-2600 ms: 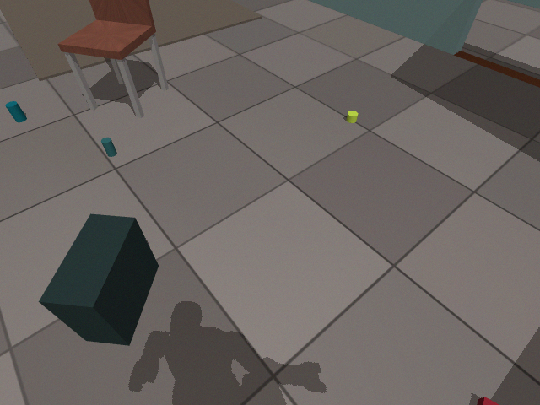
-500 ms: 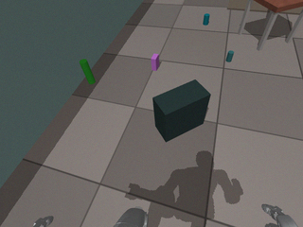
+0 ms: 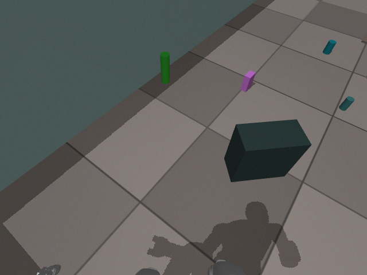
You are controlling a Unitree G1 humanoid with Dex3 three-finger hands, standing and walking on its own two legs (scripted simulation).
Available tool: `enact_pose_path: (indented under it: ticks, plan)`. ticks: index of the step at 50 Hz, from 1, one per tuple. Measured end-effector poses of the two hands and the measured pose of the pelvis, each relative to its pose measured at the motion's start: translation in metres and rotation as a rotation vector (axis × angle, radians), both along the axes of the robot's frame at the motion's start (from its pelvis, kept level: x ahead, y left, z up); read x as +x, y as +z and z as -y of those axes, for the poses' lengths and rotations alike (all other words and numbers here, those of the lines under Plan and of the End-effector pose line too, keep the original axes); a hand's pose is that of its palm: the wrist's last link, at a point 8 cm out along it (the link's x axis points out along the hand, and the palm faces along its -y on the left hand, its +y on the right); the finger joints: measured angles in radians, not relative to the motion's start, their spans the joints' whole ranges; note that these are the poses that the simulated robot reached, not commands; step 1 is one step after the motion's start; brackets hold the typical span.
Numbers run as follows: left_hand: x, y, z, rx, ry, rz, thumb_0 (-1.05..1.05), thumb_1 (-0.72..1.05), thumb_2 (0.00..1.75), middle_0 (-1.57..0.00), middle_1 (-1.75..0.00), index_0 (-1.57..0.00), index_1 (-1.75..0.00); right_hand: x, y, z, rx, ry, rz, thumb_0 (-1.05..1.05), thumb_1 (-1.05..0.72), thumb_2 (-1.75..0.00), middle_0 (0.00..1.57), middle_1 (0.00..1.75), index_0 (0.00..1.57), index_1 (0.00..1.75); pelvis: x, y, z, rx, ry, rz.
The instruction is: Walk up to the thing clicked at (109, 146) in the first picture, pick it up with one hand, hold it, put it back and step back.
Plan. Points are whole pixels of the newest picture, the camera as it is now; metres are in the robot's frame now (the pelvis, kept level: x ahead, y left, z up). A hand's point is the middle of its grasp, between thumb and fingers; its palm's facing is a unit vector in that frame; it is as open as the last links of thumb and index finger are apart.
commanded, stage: walk up
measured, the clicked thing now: (346, 103) +1.33 -1.25 -0.70
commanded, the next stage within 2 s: stand in 1.04 s
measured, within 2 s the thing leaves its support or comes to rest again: neither
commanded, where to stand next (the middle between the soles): +0.08 -0.02 m, yaw +14 degrees
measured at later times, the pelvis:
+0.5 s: pelvis -0.01 +0.00 +0.00, yaw +12 degrees
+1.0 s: pelvis +0.00 -0.01 +0.02, yaw +16 degrees
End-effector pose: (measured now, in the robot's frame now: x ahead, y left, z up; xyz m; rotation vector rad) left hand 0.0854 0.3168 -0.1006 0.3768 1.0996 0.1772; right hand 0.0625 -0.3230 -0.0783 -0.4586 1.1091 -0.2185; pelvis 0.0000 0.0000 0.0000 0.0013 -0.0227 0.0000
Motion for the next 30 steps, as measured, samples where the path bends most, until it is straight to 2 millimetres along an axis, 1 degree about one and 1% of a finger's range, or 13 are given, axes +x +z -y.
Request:
enact_pose_path:
  ticks: [3,5,8,11,14,16,19,21,25,30]
  plan:
    - [-0.005,-0.002,0.012,0.015,0.027,0.030,0.01,0.90,0.90,-0.20,-0.30,-0.20,-0.30,0.018,-0.014,0.010,0.011,0.033,0.017,0.00,-0.90,-0.90,0.21,0.30,0.21,0.30,-0.002,-0.009,0.012,-0.005,0.029,0.003]
    - [-0.012,0.000,0.019,0.021,0.038,0.043,0.01,0.90,0.90,-0.20,-0.30,-0.20,-0.30,0.030,-0.021,0.013,0.017,0.042,0.027,0.00,-0.90,-0.90,0.21,0.30,0.21,0.30,-0.005,-0.011,0.018,-0.009,0.054,0.017]
    - [-0.026,0.010,0.025,0.017,0.076,0.048,0.01,0.90,0.90,-0.20,-0.30,-0.20,-0.30,0.047,-0.020,0.010,0.034,0.084,0.036,0.00,-0.90,-0.90,0.21,0.30,0.21,0.30,-0.009,-0.004,0.021,0.015,0.089,0.034]
    - [-0.042,0.020,0.025,0.027,0.106,0.042,0.01,0.90,0.90,-0.20,-0.30,-0.21,-0.30,0.059,-0.016,0.006,0.058,0.129,0.041,0.00,-0.90,-0.90,0.21,0.30,0.21,0.30,-0.011,0.004,0.021,0.025,0.114,0.032]
    - [-0.059,0.025,0.015,0.043,0.134,0.028,0.00,0.90,0.90,-0.21,-0.30,-0.21,-0.30,0.065,-0.014,0.001,0.068,0.161,0.026,0.00,-0.90,-0.90,0.21,0.30,0.21,0.30,-0.012,0.007,0.019,0.027,0.137,0.025]
    - [-0.071,0.023,0.005,0.050,0.164,0.018,0.00,0.90,0.90,-0.21,-0.30,-0.21,-0.30,0.067,-0.014,-0.003,0.062,0.175,0.011,0.00,-0.90,-0.90,0.21,0.30,0.21,0.30,-0.011,0.006,0.016,0.024,0.152,0.021]
    - [-0.087,0.013,-0.011,0.054,0.211,-0.005,0.00,0.90,0.90,-0.20,-0.30,-0.21,-0.30,0.068,-0.015,-0.011,0.042,0.184,0.005,0.00,-0.90,-0.90,0.21,0.30,0.21,0.30,-0.010,-0.001,0.009,0.031,0.172,0.023]
    - [-0.097,0.006,-0.016,0.047,0.250,-0.029,0.00,0.90,0.90,-0.20,-0.30,-0.20,-0.30,0.066,-0.015,-0.017,0.034,0.191,0.003,0.00,-0.90,-0.90,0.21,0.30,0.21,0.30,-0.010,-0.002,0.005,0.036,0.178,0.026]
    - [-0.109,0.000,-0.014,0.023,0.291,-0.070,0.01,0.90,0.90,-0.20,-0.30,-0.20,-0.30,0.067,-0.013,-0.025,0.036,0.204,-0.004,0.00,-0.90,-0.90,0.21,0.30,0.21,0.30,-0.008,0.001,0.005,0.018,0.204,0.022]
    - [-0.123,-0.004,0.002,0.006,0.308,-0.094,0.01,0.90,0.90,-0.20,-0.30,-0.20,-0.30,0.080,-0.018,-0.029,0.061,0.217,-0.010,0.00,-0.90,-0.90,0.21,0.30,0.21,0.30,-0.006,0.001,0.010,-0.012,0.223,0.026]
